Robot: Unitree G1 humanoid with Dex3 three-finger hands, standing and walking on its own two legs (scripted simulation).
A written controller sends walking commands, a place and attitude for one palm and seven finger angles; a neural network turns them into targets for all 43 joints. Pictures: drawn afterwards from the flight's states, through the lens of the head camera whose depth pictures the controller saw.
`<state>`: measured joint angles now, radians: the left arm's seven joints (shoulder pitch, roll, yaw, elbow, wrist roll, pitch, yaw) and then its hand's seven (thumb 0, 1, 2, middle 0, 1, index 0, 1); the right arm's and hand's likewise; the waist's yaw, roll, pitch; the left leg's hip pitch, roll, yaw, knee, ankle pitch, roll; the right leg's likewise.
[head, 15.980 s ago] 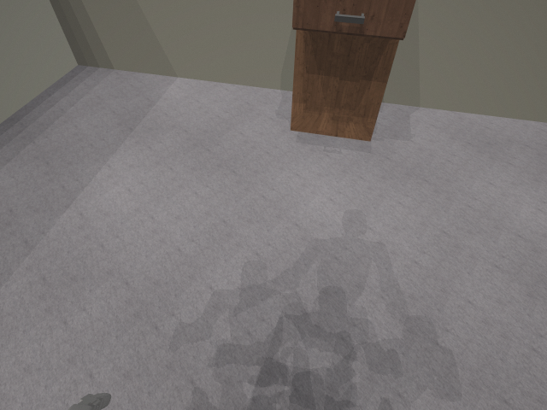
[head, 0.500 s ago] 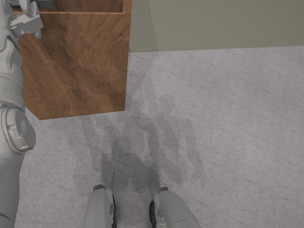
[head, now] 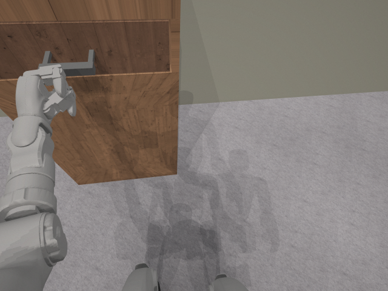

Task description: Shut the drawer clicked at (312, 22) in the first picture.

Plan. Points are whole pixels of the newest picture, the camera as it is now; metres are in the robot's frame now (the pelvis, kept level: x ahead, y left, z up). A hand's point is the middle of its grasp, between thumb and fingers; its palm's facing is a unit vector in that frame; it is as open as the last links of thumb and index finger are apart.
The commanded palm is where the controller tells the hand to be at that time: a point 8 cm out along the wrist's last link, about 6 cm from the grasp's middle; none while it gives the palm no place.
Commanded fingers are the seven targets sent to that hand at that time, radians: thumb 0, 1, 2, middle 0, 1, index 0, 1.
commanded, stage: draw the hand back to the body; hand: left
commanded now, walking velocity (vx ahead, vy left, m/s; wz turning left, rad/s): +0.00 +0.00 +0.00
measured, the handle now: (68, 62) +0.59 +0.25 +0.08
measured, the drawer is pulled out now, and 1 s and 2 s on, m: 0.00 0.00 0.00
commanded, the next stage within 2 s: step back with the hand held close in 1.22 s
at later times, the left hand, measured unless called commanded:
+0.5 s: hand (23, 162) +0.32 +0.23 +0.14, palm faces +0.25 -0.95 -0.21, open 3.3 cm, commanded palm +0.27 +0.27 +0.17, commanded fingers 0.00 0.90 0.90 -1.40 -1.60 -1.40 -1.60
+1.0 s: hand out of the picture +0.20 +0.23 +0.21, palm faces +0.40 -0.83 -0.38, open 3.3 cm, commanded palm +0.14 +0.27 +0.23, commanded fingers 0.00 0.90 0.90 -1.40 -1.60 -1.40 -1.60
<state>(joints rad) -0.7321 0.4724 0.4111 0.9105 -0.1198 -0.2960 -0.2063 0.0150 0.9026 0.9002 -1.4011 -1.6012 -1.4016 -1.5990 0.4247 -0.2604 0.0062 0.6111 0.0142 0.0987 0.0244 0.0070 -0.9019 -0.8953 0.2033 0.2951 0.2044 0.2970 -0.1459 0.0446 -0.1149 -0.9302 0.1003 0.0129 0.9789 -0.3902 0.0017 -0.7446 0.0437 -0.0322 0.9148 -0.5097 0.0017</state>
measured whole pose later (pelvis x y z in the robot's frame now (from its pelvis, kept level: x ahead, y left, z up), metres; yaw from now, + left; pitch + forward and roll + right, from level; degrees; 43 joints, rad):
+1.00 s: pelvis +0.01 -0.02 +0.06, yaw +3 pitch -4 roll +0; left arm 0.47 0.32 0.26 -0.38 -0.08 -0.11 0.09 0.01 0.90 0.90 -1.41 -1.60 -1.41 -1.60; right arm 0.19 -0.25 0.02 0.60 0.01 -0.03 -0.07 0.02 -0.90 -0.90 0.20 0.30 0.20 0.30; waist 0.05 0.07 0.02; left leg -0.16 0.04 0.04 0.41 -0.18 -0.02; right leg 0.01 0.00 -0.02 0.36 -0.30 -0.01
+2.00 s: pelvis -0.07 +0.01 +0.06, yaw +4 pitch +0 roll -3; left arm 0.64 0.41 0.37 -0.55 -0.05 -0.25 0.12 0.01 0.89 0.90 -1.41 -1.60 -1.41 -1.60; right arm 0.20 -0.22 0.00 0.52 0.01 0.00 -0.08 0.01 -0.90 -0.90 0.20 0.30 0.20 0.30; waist -0.01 0.05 0.06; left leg -0.39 0.03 0.02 0.46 -0.07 0.03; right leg -0.23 0.00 -0.03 0.46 -0.23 0.03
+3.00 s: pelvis -0.23 +0.00 +0.05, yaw +2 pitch -1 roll -2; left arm 0.70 0.39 0.35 -0.59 -0.04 -0.23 0.15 0.01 0.89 0.90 -1.41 -1.60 -1.41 -1.60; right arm 0.29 -0.24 -0.02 0.62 0.00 -0.08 -0.07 0.01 -0.90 -0.90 0.20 0.30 0.20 0.30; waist -0.02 0.02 -0.01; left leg -0.40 0.01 -0.01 0.56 -0.25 0.02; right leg -0.17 0.05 -0.01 0.48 -0.29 -0.02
